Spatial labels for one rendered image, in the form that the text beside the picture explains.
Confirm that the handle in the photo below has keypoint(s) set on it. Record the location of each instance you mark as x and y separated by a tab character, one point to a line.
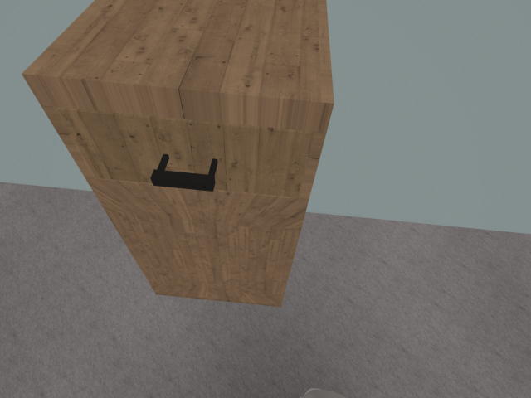
185	180

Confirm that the drawer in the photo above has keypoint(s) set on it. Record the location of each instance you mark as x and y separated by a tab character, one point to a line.
128	147

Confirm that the cabinet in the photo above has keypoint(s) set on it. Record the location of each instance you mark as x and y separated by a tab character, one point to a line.
252	62

